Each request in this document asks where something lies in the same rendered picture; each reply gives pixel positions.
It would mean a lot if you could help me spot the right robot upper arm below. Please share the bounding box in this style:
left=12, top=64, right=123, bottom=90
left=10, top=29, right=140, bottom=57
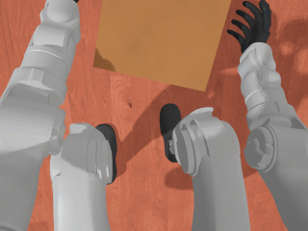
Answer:
left=244, top=125, right=308, bottom=231

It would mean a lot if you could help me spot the left robot shin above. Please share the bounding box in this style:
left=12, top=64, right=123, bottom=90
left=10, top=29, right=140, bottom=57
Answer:
left=49, top=122, right=106, bottom=181

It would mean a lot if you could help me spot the right robot forearm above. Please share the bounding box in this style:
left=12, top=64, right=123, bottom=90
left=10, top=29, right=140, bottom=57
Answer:
left=237, top=42, right=308, bottom=132

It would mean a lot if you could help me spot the right robot hand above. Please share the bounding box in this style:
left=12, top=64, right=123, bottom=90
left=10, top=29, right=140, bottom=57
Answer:
left=226, top=0, right=271, bottom=53

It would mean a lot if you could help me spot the carton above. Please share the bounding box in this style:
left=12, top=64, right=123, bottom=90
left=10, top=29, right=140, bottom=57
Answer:
left=93, top=0, right=231, bottom=91

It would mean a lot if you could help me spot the left robot upper arm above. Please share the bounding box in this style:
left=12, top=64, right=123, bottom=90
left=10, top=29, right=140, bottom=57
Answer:
left=0, top=95, right=66, bottom=231

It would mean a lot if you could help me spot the robot right thigh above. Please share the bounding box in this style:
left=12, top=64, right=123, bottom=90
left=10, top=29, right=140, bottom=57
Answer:
left=176, top=116, right=250, bottom=231

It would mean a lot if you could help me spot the left robot forearm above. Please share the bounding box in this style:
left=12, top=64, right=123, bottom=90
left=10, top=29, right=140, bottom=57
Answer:
left=0, top=0, right=81, bottom=106

